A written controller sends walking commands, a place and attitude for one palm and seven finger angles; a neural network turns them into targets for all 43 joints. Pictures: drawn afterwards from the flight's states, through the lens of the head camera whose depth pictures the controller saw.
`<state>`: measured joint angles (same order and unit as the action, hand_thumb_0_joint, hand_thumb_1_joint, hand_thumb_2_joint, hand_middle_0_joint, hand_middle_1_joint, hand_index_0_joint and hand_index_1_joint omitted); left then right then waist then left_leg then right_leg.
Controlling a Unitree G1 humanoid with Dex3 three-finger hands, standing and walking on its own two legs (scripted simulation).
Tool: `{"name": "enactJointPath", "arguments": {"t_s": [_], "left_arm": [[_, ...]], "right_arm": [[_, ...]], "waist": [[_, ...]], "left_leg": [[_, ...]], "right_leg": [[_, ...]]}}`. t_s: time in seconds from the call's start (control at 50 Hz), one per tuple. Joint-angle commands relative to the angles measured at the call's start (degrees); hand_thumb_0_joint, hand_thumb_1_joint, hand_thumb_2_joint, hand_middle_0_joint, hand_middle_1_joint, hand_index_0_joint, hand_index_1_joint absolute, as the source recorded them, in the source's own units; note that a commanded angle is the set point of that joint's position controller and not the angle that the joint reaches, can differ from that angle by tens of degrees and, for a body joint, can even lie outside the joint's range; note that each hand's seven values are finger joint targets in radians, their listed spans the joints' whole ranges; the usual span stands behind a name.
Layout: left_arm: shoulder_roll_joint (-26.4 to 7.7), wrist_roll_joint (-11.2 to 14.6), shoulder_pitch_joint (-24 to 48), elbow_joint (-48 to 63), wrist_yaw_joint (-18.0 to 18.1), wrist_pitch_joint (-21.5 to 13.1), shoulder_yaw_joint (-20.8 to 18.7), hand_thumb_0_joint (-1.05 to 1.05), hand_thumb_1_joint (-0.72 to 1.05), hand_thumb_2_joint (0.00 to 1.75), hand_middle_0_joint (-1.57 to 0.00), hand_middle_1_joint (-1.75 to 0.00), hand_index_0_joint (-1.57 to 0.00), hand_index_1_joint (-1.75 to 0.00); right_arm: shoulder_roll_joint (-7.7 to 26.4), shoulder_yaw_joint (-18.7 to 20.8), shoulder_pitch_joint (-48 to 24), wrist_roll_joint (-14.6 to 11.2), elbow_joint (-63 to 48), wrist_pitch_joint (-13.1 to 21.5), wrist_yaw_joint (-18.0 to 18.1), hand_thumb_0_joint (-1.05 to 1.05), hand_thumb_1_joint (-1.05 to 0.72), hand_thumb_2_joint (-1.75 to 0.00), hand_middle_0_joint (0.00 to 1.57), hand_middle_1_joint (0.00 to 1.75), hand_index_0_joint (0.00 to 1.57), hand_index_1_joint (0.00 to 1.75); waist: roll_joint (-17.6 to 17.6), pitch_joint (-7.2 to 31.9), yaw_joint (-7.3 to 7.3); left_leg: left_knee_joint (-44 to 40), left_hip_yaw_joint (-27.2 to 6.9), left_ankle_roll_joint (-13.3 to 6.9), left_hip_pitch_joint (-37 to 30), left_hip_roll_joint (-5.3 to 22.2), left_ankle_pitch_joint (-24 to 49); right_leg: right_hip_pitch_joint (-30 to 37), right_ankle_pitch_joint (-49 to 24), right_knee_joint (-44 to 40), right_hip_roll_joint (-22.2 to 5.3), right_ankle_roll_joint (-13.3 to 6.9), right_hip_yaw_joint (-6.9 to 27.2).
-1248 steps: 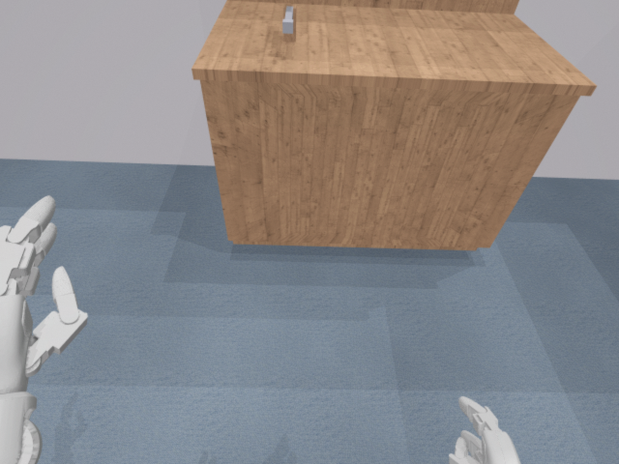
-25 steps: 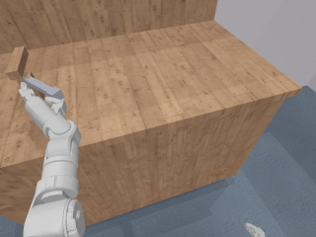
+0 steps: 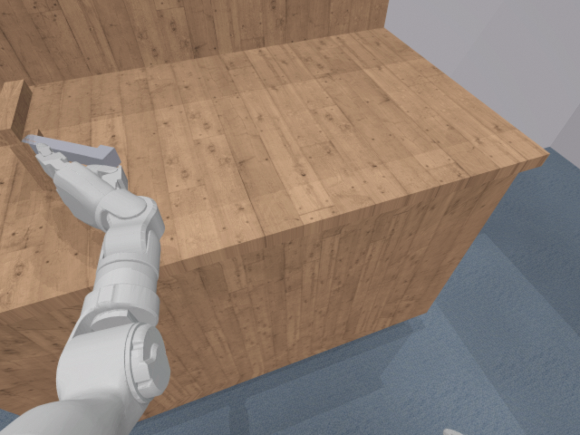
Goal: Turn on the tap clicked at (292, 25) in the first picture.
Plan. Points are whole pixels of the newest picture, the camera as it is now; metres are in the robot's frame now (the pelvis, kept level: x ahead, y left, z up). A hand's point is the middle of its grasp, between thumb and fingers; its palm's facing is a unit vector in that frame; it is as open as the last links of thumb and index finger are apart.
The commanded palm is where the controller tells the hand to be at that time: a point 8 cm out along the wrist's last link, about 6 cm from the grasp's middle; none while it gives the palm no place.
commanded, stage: push the lever round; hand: left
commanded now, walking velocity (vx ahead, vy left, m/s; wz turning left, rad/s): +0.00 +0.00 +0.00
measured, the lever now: (105, 159) +0.47 +0.28 +0.14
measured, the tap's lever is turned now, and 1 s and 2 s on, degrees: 53 76 75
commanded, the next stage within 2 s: lift the hand up off the lever in 0.64 s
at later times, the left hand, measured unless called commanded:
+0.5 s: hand (132, 158) +0.48 +0.24 +0.14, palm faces +0.84 -0.53 -0.10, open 7.7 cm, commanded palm +0.42 +0.26 +0.14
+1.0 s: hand (143, 146) +0.50 +0.23 +0.14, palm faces +0.84 -0.54 -0.11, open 7.7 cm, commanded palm +0.43 +0.25 +0.15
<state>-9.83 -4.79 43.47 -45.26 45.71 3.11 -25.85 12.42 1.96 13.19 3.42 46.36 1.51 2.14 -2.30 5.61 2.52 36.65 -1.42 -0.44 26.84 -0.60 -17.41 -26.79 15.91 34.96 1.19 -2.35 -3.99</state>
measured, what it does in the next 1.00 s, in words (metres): stands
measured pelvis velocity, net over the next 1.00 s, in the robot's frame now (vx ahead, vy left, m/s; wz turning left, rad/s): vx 0.01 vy -0.01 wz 0.00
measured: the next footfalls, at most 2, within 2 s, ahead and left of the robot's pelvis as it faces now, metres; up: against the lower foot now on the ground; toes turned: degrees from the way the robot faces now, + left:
none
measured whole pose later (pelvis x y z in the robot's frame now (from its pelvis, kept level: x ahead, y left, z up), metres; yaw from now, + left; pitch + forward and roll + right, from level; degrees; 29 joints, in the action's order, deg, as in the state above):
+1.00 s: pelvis +0.01 -0.01 +0.00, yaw +0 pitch +11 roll -1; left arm -14.5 -7.6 54.8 -57.5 48.0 1.1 -29.4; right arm 13.2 2.6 17.3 4.9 47.8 1.2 -0.4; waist -2.6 6.2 5.6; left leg 38.3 -2.1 0.2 31.1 0.3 -18.6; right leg -30.6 16.8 35.8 2.1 -3.0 -4.6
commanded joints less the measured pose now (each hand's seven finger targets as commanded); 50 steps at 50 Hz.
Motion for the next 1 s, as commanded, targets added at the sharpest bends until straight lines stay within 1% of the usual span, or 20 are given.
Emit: {"name": "enactJointPath", "arguments": {"t_s": [0.0, 0.1, 0.12, 0.2, 0.24, 0.3, 0.4, 0.42, 0.44, 0.5, 0.52, 0.6, 0.64, 0.7, 0.76, 0.78, 0.84, 0.88, 0.92, 0.98], "left_arm": [[-11.69, -2.37, 28.23, 9.92, 1.06, -3.82, 2.18, 0.00, 0.90, 0.90, -0.15, -0.15, -0.15, -0.15], [-12.38, -3.14, 31.91, 10.27, 1.58, -4.89, 2.12, 0.00, 0.90, 0.90, -0.15, -0.15, -0.15, -0.15], [-13.80, -3.30, 30.75, 9.51, 1.59, -4.94, 0.69, 0.00, 0.90, 0.90, -0.15, -0.15, -0.15, -0.15], [-12.08, -3.67, 33.45, 8.62, 1.68, -5.03, 2.83, 0.00, 0.90, 0.90, -0.15, -0.15, -0.15, -0.15], [-13.43, -3.72, 33.14, 8.03, 1.89, -5.09, 1.55, 0.00, 0.90, 0.90, -0.15, -0.15, -0.15, -0.15], [-11.20, -3.66, 35.45, 5.46, 2.00, -4.98, 3.35, 0.00, 0.90, 0.90, -0.15, -0.15, -0.15, -0.15], [-13.54, -3.94, 36.22, 4.46, 2.39, -5.59, 1.30, 0.00, 0.90, 0.90, -0.15, -0.15, -0.15, -0.15], [-15.68, -4.36, 36.15, 4.32, 2.44, -5.71, -0.39, 0.00, 0.90, 0.90, -0.15, -0.15, -0.15, -0.15], [-13.50, -4.41, 36.69, 4.74, 2.27, -5.86, 1.66, 0.00, 0.90, 0.90, -0.15, -0.15, -0.15, -0.15], [-13.32, -4.48, 36.33, 2.04, 2.31, -5.46, 1.60, 0.00, 0.90, 0.90, -0.15, -0.15, -0.15, -0.15], [-15.54, -4.78, 36.77, 1.12, 2.44, -5.51, -0.17, 0.00, 0.90, 0.90, -0.15, -0.15, -0.15, -0.15], [-13.81, -4.94, 40.75, 2.10, 2.55, -6.35, 2.09, 0.00, 0.90, 0.90, -0.15, -0.15, -0.15, -0.15], [-15.96, -5.24, 39.54, 1.96, 2.76, -6.68, 0.21, 0.00, 0.90, 0.90, -0.15, -0.15, -0.15, -0.15], [-15.28, -5.48, 40.84, -0.76, 2.57, -6.07, 1.31, 0.00, 0.90, 0.90, -0.15, -0.15, -0.15, -0.15], [-18.07, -5.58, 41.69, 0.43, 2.81, -6.46, -0.58, 0.00, 0.90, 0.90, -0.15, -0.15, -0.15, -0.15], [-17.00, -5.55, 42.54, 1.76, 2.76, -6.76, 0.46, 0.00, 0.90, 0.90, -0.15, -0.15, -0.15, -0.15], [-14.92, -5.34, 40.60, 0.29, 2.54, -6.55, 1.67, 0.00, 0.90, 0.90, -0.15, -0.15, -0.15, -0.15], [-15.44, -5.13, 41.12, 0.41, 2.58, -6.22, 1.32, 0.00, 0.90, 0.90, -0.15, -0.15, -0.15, -0.15], [-19.87, -4.78, 39.73, -0.32, 2.68, -5.74, -2.50, 0.00, 0.90, 0.90, -0.15, -0.15, -0.15, -0.15], [-18.29, -4.76, 40.37, 2.47, 2.45, -5.70, -0.82, 0.00, 0.90, 0.90, -0.15, -0.15, -0.15, -0.15]], "right_arm": [[7.92, 2.16, -0.27, 0.36, -5.52, 1.97, -0.21, 0.00, -0.90, -0.90, 0.20, 0.30, 0.20, 0.30], [7.94, 2.46, 0.96, 0.70, -5.04, 1.98, -0.57, 0.00, -0.90, -0.90, 0.20, 0.30, 0.20, 0.30], [8.20, 2.62, 1.26, 0.76, -4.83, 1.86, -0.61, 0.00, -0.90, -0.90, 0.20, 0.30, 0.20, 0.30], [8.11, 2.50, 1.86, 0.86, -4.58, 1.78, -0.99, 0.00, -0.90, -0.90, 0.20, 0.30, 0.20, 0.30], [8.22, 2.62, 2.41, 0.90, -4.62, 1.72, -1.08, 0.00, -0.90, -0.90, 0.20, 0.30, 0.20, 0.30], [8.23, 2.54, 2.89, 1.05, -3.95, 1.85, -1.32, 0.00, -0.90, -0.90, 0.20, 0.30, 0.20, 0.30], [8.40, 2.76, 4.25, 1.39, -3.87, 1.62, -1.62, 0.00, -0.90, -0.90, 0.20, 0.30, 0.20, 0.30], [8.63, 2.80, 4.59, 1.47, -3.63, 1.38, -1.60, 0.00, -0.90, -0.90, 0.20, 0.30, 0.20, 0.30], [8.30, 2.64, 4.57, 1.37, -3.87, 1.39, -1.83, 0.00, -0.90, -0.90, 0.20, 0.30, 0.20, 0.30], [8.50, 2.69, 5.03, 1.42, -3.60, 1.37, -2.00, 0.00, -0.90, -0.90, 0.20, 0.30, 0.20, 0.30], [8.83, 2.75, 5.20, 1.52, -3.24, 1.25, -1.88, 0.00, -0.90, -0.90, 0.20, 0.30, 0.20, 0.30], [8.46, 2.69, 5.55, 1.55, -3.27, 1.54, -2.16, 0.00, -0.90, -0.90, 0.20, 0.30, 0.20, 0.30], [8.62, 2.83, 6.19, 1.68, -3.16, 1.47, -2.22, 0.00, -0.90, -0.90, 0.20, 0.30, 0.20, 0.30], [8.71, 2.60, 6.37, 1.70, -2.94, 1.30, -2.27, 0.00, -0.90, -0.90, 0.20, 0.30, 0.20, 0.30], [8.91, 2.77, 6.66, 1.68, -3.41, 1.28, -2.15, 0.00, -0.90, -0.90, 0.20, 0.30, 0.20, 0.30], [8.62, 2.70, 6.63, 1.71, -3.45, 1.36, -2.23, 0.00, -0.90, -0.90, 0.20, 0.30, 0.20, 0.30], [8.63, 2.65, 6.73, 1.62, -3.12, 1.57, -2.48, 0.00, -0.90, -0.90, 0.20, 0.30, 0.20, 0.30], [8.88, 2.67, 6.75, 1.66, -3.17, 1.63, -2.52, 0.00, -0.90, -0.90, 0.20, 0.30, 0.20, 0.30], [9.34, 2.84, 6.77, 1.57, -3.08, 1.32, -2.10, 0.00, -0.90, -0.90, 0.20, 0.30, 0.20, 0.30], [8.59, 2.68, 6.54, 1.36, -3.76, 1.30, -2.09, 0.00, -0.90, -0.90, 0.20, 0.30, 0.20, 0.30]], "waist": [[2.71, 16.78, 1.05], [1.09, 19.54, 1.35], [0.51, 19.93, 0.65], [-0.67, 18.92, 2.12], [-0.76, 19.90, 1.51], [1.01, 18.04, 2.92], [0.92, 21.11, 2.50], [-0.17, 21.43, 1.87], [-0.94, 21.39, 2.34], [1.49, 19.70, 3.04], [1.59, 18.91, 2.89], [-0.10, 20.43, 3.75], [-0.50, 22.07, 3.22], [0.55, 19.36, 4.46], [0.03, 22.18, 3.69], [-1.67, 23.18, 3.70], [-1.16, 21.78, 3.83], [-0.03, 21.41, 4.06], [1.13, 21.69, 3.11], [-0.12, 23.07, 2.91]], "left_leg": [[-3.28, 0.04, -0.82, -4.11, 0.22, 12.30], [-2.57, -0.07, -0.75, -5.31, 0.15, 13.98], [-2.51, -0.36, -0.61, -5.22, 0.09, 14.45], [-2.13, -0.21, -0.61, -5.33, 0.29, 14.46], [-2.37, -0.49, -0.34, -5.44, 0.39, 15.41], [-2.17, -0.59, -0.53, -4.71, 0.41, 13.72], [-1.42, -0.10, -0.69, -4.95, 0.34, 15.73], [-1.53, -0.70, -0.32, -4.96, 0.35, 16.44], [-1.49, -0.50, -0.22, -5.55, 0.48, 17.17], [-1.21, -0.20, -0.70, -3.88, 0.49, 15.46], [-1.33, -0.46, -0.82, -3.25, 0.42, 14.78], [-1.11, -0.42, -0.84, -4.40, 0.45, 14.91], [-0.70, -0.39, -0.79, -4.73, 0.48, 16.58], [-0.63, -0.16, -1.11, -2.53, 0.39, 13.85], [-0.89, -0.21, -1.26, -3.00, 0.34, 13.61], [-0.84, -0.09, -1.09, -4.18, 0.39, 14.92], [-0.75, -0.25, -1.02, -4.43, 0.54, 15.87], [-0.90, -0.02, -1.28, -3.71, 0.41, 14.87], [-1.33, 0.16, -1.44, -2.62, 0.30, 14.15], [-1.66, 0.77, -1.43, -3.84, 0.38, 16.26]], "right_leg": [[9.89, -10.86, -3.80, -0.97, 1.12, 1.72], [9.92, -12.25, -3.07, -0.73, 0.91, 1.68], [10.08, -12.36, -2.79, -0.62, 0.73, 1.56], [8.58, -12.32, -2.73, -0.56, 0.75, 1.49], [8.98, -12.60, -2.32, -0.49, 0.65, 1.22], [7.35, -11.24, -2.72, -0.33, 0.91, 1.13], [8.67, -13.88, -2.21, -0.32, 1.00, 1.35], [8.91, -13.96, -1.81, -0.30, 0.73, 1.11], [8.29, -14.29, -1.61, -0.27, 0.79, 1.05], [7.86, -13.70, -2.06, -0.26, 1.10, 1.06], [7.83, -13.22, -2.22, -0.32, 1.05, 1.08], [7.11, -13.21, -2.19, -0.21, 1.06, 1.24], [7.88, -14.78, -1.67, -0.22, 1.05, 1.24], [6.91, -13.49, -2.30, -0.42, 1.35, 1.42], [8.25, -13.29, -2.35, -0.41, 1.31, 1.67], [8.40, -14.33, -2.25, -0.35, 1.20, 1.61], [7.77, -14.77, -2.08, -0.11, 1.15, 1.14], [8.33, -14.68, -2.61, -0.21, 1.37, 1.35], [10.51, -15.29, -3.05, -0.44, 1.50, 1.70], [12.50, -18.04, -3.19, -0.59, 1.51, 1.83]]}}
